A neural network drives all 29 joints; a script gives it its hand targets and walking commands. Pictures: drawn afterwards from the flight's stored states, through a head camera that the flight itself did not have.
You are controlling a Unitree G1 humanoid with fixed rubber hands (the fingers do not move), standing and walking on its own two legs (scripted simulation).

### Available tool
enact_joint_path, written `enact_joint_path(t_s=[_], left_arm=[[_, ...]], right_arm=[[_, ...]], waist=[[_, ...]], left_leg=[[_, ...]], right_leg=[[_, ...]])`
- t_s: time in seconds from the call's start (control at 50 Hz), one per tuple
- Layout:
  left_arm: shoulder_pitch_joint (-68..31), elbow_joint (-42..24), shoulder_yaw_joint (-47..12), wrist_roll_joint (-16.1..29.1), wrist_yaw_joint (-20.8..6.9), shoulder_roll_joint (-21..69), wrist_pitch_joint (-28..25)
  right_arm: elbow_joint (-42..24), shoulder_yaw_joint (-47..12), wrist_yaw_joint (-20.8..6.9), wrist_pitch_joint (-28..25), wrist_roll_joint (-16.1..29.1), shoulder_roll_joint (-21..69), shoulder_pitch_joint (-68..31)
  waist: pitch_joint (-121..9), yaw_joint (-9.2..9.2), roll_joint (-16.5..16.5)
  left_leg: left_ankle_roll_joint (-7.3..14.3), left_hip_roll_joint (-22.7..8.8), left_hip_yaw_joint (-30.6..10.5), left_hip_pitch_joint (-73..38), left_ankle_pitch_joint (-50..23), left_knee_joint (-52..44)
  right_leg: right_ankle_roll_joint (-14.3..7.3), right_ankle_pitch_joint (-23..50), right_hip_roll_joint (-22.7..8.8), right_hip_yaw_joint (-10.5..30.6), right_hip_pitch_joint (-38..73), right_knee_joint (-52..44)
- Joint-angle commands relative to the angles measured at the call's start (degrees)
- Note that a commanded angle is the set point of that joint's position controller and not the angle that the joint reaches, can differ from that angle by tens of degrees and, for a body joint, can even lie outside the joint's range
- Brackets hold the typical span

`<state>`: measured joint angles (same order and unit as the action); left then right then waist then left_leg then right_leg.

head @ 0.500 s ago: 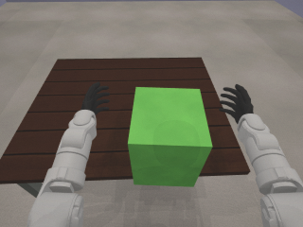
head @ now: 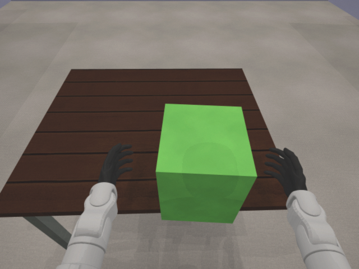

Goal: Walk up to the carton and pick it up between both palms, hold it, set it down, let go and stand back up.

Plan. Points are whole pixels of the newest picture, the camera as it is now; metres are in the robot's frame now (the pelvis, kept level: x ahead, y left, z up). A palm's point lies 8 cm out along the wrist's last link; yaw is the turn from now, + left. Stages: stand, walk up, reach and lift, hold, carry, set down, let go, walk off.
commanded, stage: set down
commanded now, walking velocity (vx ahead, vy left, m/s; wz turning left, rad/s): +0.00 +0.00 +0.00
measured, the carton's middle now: (199, 165) +0.39 -0.03 -0.02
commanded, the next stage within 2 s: none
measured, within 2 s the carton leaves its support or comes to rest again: neither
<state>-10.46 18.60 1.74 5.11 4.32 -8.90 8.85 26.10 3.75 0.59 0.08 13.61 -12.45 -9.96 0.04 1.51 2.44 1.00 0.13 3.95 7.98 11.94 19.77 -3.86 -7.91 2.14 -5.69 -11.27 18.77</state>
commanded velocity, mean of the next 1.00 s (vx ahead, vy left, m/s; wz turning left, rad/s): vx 0.00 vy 0.00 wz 0.00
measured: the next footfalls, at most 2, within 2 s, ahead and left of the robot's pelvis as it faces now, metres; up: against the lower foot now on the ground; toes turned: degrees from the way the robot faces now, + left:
none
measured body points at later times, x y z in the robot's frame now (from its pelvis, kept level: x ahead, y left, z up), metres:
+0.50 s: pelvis +0.01 +0.01 +0.00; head +0.02 +0.02 +0.45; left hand +0.26 +0.19 -0.02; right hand +0.25 -0.23 -0.01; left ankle -0.02 +0.10 -0.75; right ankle +0.03 -0.07 -0.75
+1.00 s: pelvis +0.00 +0.00 -0.01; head +0.00 +0.01 +0.44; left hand +0.20 +0.20 -0.06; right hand +0.19 -0.22 -0.06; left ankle -0.02 +0.10 -0.75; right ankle +0.03 -0.07 -0.75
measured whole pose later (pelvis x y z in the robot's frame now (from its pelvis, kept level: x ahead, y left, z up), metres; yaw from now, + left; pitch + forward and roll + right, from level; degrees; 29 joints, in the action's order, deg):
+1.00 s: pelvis +0.00 +0.00 -0.01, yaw +1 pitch -2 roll +0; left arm 11.2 36.6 -6.6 6.1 5.2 -10.3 -27.0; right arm 44.7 1.8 -3.5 -30.0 11.6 -8.5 9.2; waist 1.5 0.6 1.7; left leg 0.9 0.0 3.1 9.1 17.3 28.7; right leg -4.0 -13.5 1.7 -6.4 -12.2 27.7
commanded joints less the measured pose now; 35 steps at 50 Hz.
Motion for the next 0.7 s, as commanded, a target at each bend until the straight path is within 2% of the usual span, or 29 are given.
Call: enact_joint_path(t_s=[0.0,0.02,0.04,0.06,0.08,0.1,0.12,0.14,0.16,0.18,0.2,0.24,0.26,0.28,0.3,0.32,0.36,0.38,0.4,0.42,0.44,0.46,0.48,0.5,0.52,0.54,0.56,0.58,0.68], left_arm=[[-19.18,-11.26,-0.73,1.36,0.66,-5.83,-5.14],[-20.68,-9.32,-1.84,2.30,1.34,-5.14,-5.94],[-19.82,-8.72,-1.32,2.59,1.99,-5.60,-7.36],[-13.45,-5.47,-1.37,2.05,1.75,-4.45,-8.30],[-13.62,-4.27,-1.01,1.02,1.32,-4.61,-9.32],[-4.68,-4.03,-0.34,-0.55,1.12,-3.48,-11.60],[-18.14,-5.96,-2.45,1.13,1.27,-5.86,-12.42],[-6.88,-4.00,-2.08,0.71,1.81,-3.41,-13.85],[-9.55,-4.76,-2.33,0.45,1.76,-3.86,-14.95],[-4.76,-4.64,-2.51,-0.44,1.96,-2.86,-16.52],[0.70,-4.71,-2.84,-0.61,1.63,-1.79,-18.49],[-5.49,-3.24,-3.91,-0.61,1.46,-3.75,-20.42],[-4.01,-2.76,-4.07,-0.39,1.71,-3.65,-21.19],[-6.26,-3.05,-4.93,0.42,2.05,-3.85,-21.88],[-2.86,-3.22,-4.64,0.58,2.37,-4.56,-22.66],[-3.75,-2.27,-5.73,0.51,2.51,-4.28,-23.35],[-1.26,-1.86,-6.78,0.89,3.04,-3.25,-24.62],[-3.83,-1.88,-6.76,1.48,2.87,-5.42,-24.96],[4.49,-1.74,-5.59,0.66,2.99,-4.63,-27.11],[3.22,-2.47,-5.86,0.49,2.54,-4.93,-28.00],[-1.01,-2.97,-7.00,1.52,2.52,-5.13,-28.36],[13.56,2.24,-6.01,-0.85,1.93,-1.20,-29.04],[10.76,-0.72,-6.21,-1.07,1.35,-2.84,-30.21],[10.85,-0.75,-6.54,-0.71,1.32,-3.01,-31.49],[11.13,2.07,-6.72,-0.83,1.06,-2.65,-31.91],[2.38,-2.84,-4.84,-0.12,2.37,-4.85,-31.83],[7.33,0.93,-7.35,0.67,3.12,-3.34,-31.03],[5.90,-0.18,-7.30,1.38,3.35,-3.72,-31.11],[10.89,4.11,-7.39,1.68,2.70,-4.06,-33.86]], right_arm=[[-12.08,3.49,-1.15,-3.76,0.13,-7.92,-17.03],[-9.45,4.12,-1.70,-3.45,-0.39,-7.67,-16.81],[-10.10,4.61,-2.09,-3.51,-0.49,-7.54,-16.20],[-8.65,2.62,-2.28,-4.10,-0.78,-5.76,-10.27],[-7.33,2.39,-2.28,-4.55,-1.02,-5.68,-10.66],[-6.64,0.24,-2.41,-6.22,0.33,-3.66,-2.25],[-9.47,4.27,-2.15,-6.59,-1.17,-8.10,-15.10],[-7.81,1.89,-2.52,-7.95,-0.22,-5.32,-5.33],[-8.02,2.16,-2.46,-8.96,0.27,-5.93,-7.52],[-7.48,2.44,-2.44,-10.58,0.13,-5.20,-2.85],[-8.41,2.09,-2.20,-12.48,-0.51,-4.32,2.03],[-5.71,3.58,-1.75,-13.37,-0.77,-5.95,-3.60],[-4.05,3.31,-1.94,-13.79,-0.86,-5.42,-1.63],[-5.31,4.20,-2.08,-14.19,-1.25,-6.33,-4.38],[-6.58,3.60,-2.14,-14.83,-1.53,-5.76,-1.67],[-4.56,3.94,-2.18,-15.31,-1.89,-6.26,-2.77],[-3.10,3.81,-2.73,-16.88,-1.08,-5.30,-0.73],[-3.18,3.67,-2.78,-17.16,-1.00,-5.97,-2.17],[-2.79,2.61,-2.78,-19.26,-0.54,-4.44,5.70],[-3.25,2.26,-2.60,-20.19,0.24,-5.31,3.46],[-3.52,3.13,-2.45,-20.19,-0.40,-7.24,-0.02],[1.83,-0.36,-2.68,-21.17,1.01,-3.42,12.29],[2.56,0.92,-2.37,-22.59,0.83,-4.92,10.92],[4.22,1.73,-2.41,-24.09,0.51,-4.78,11.64],[5.90,1.69,-2.74,-24.90,0.73,-4.66,10.76],[-2.74,0.34,-3.74,-25.03,-0.63,-7.57,2.02],[1.63,1.38,-4.34,-24.11,-0.98,-5.83,3.90],[-0.68,1.46,-4.55,-23.82,-1.05,-5.90,3.89],[3.10,0.86,-4.50,-25.55,-1.23,-4.36,9.26]], waist=[[-15.33,-0.42,-1.30],[-15.37,-0.24,-0.90],[-14.38,-0.89,-0.61],[-12.81,-1.51,1.41],[-13.93,-1.20,1.76],[-13.51,-2.91,1.30],[-17.85,-0.08,-0.82],[-15.32,-2.12,0.28],[-16.23,-1.71,-1.28],[-17.10,-1.98,-1.93],[-16.64,-1.50,-0.91],[-15.66,-0.37,-2.39],[-13.46,-0.80,-1.54],[-13.36,-0.85,-1.77],[-13.70,-1.01,-1.00],[-12.76,-0.45,-0.84],[-12.89,-0.67,-2.35],[-13.52,-0.34,-0.74],[-13.95,-1.87,-0.80],[-16.68,-1.33,-0.28],[-19.22,0.12,-1.52],[-11.51,-0.94,0.28],[-12.34,-0.38,-2.04],[-11.92,0.28,-2.66],[-8.55,-0.24,-2.63],[-12.13,-0.67,-5.96],[-7.45,-0.66,-2.77],[-8.65,-0.85,-1.85],[-7.25,-1.05,-0.97]], left_leg=[[-0.01,-0.63,-4.97,4.45,-9.00,-2.98],[-0.37,-0.88,-5.05,5.14,-7.10,-2.76],[0.13,-1.16,-5.76,5.07,-5.07,-3.07],[0.41,-0.82,-5.49,5.68,-5.34,-3.16],[0.79,-0.76,-5.53,5.82,-4.05,-3.89],[0.84,-0.86,-5.77,4.53,-7.82,-3.56],[0.02,-0.91,-5.42,6.40,-6.94,-3.36],[-0.08,-1.12,-5.98,5.42,-9.99,-2.69],[-0.12,-1.10,-6.12,5.20,-11.67,-1.99],[-0.40,-1.19,-5.68,3.75,-12.38,-1.87],[-0.37,-1.04,-6.25,3.52,-14.27,-1.65],[-0.81,-1.22,-6.02,5.86,-12.20,-1.38],[-0.79,-1.28,-5.69,6.42,-9.94,-1.56],[-1.01,-1.39,-5.72,8.14,-7.25,-1.70],[-0.75,-1.34,-5.60,8.63,-6.79,-1.84],[-0.52,-1.34,-5.92,9.42,-6.60,-1.56],[-1.35,-1.76,-5.77,7.24,-8.52,-0.77],[-0.96,-1.54,-5.71,8.90,-8.88,-0.01],[-1.36,-1.40,-6.00,6.91,-11.98,0.93],[-1.07,-1.35,-6.12,6.63,-14.28,1.45],[-1.28,-1.33,-6.05,8.42,-13.30,1.59],[-0.96,-1.74,-6.62,7.15,-13.70,0.90],[-1.66,-1.51,-6.39,6.02,-16.60,1.38],[-2.57,-1.83,-6.69,5.16,-15.92,1.66],[-2.27,-1.95,-6.41,5.57,-14.63,1.61],[-2.65,-1.88,-5.86,7.02,-6.55,0.42],[-2.20,-2.27,-6.01,9.51,-3.38,-0.61],[-1.78,-2.18,-5.61,9.97,-2.03,-0.47],[-1.86,-1.22,-5.52,11.84,-3.20,0.72]], right_leg=[[2.95,9.12,-2.51,9.42,10.13,0.01],[2.63,7.23,-2.56,9.13,8.93,0.41],[2.19,4.99,-3.28,9.70,8.49,-0.37],[2.69,7.21,-3.58,10.23,11.47,-0.49],[2.39,6.88,-3.85,10.64,13.15,-0.42],[2.93,10.48,-3.85,11.12,14.79,-0.07],[2.71,8.68,-3.42,10.19,11.03,0.65],[2.51,11.86,-3.11,10.05,12.26,1.07],[2.16,12.91,-3.35,10.79,12.52,1.23],[1.98,13.67,-3.07,10.21,13.23,1.27],[2.20,16.15,-3.05,10.32,14.61,0.90],[1.93,13.39,-3.01,10.26,12.09,1.58],[2.05,11.34,-3.20,10.41,11.33,1.37],[1.67,8.27,-3.29,10.47,10.53,1.47],[1.55,8.97,-3.60,10.60,11.63,1.69],[1.76,8.75,-3.55,10.61,11.16,2.49],[1.42,9.24,-3.02,10.07,9.27,2.78],[1.49,11.08,-3.21,10.69,10.14,3.30],[1.54,14.39,-2.94,10.44,12.28,3.90],[1.67,18.79,-2.99,10.70,13.77,4.77],[1.66,18.61,-3.19,11.16,15.08,5.66],[1.56,19.28,-3.31,11.47,15.96,5.02],[1.51,20.59,-3.05,10.76,14.29,4.90],[1.48,17.80,-2.85,9.94,11.97,4.37],[1.23,15.04,-2.52,9.85,10.04,4.04],[0.01,6.66,-2.61,9.39,10.73,3.65],[0.45,3.69,-2.41,8.78,9.80,3.44],[0.85,2.78,-3.09,9.28,10.04,3.37],[1.34,5.91,-3.28,9.98,11.86,4.55]])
